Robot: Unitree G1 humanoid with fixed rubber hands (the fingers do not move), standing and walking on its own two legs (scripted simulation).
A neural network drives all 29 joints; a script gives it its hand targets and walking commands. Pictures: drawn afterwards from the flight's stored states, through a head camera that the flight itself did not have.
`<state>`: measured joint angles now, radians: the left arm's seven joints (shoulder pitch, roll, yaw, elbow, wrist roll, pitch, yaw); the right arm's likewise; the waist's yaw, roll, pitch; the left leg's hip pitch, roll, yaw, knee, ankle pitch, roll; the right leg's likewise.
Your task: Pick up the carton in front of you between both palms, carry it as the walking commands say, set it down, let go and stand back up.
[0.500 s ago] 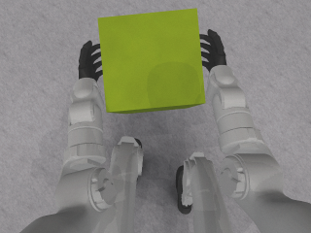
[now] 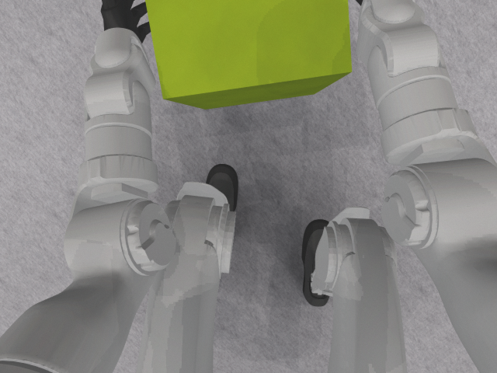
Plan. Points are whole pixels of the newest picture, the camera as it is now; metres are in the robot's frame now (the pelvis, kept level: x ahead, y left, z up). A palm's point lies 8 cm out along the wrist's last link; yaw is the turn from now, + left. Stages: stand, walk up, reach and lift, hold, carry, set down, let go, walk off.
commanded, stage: set down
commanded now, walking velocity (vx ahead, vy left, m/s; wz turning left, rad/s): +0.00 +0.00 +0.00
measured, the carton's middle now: (249, 24) +0.54 +0.12 -0.23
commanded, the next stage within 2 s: none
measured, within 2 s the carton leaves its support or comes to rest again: rests again in 1.00 s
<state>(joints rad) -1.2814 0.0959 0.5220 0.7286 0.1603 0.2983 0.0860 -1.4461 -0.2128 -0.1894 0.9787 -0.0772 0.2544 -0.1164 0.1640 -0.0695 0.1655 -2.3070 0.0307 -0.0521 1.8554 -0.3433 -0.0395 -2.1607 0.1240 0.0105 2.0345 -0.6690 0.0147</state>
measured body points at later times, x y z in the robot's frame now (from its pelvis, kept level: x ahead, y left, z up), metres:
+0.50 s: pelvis +0.01 -0.01 -0.04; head +0.38 +0.01 +0.21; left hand +0.51 +0.27 -0.20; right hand +0.59 -0.03 -0.22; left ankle +0.16 +0.14 -0.39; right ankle +0.07 -0.11 -0.39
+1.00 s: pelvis +0.00 +0.00 -0.04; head +0.38 +0.00 +0.19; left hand +0.51 +0.29 -0.21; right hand +0.58 -0.02 -0.23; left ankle +0.16 +0.14 -0.39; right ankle +0.07 -0.11 -0.39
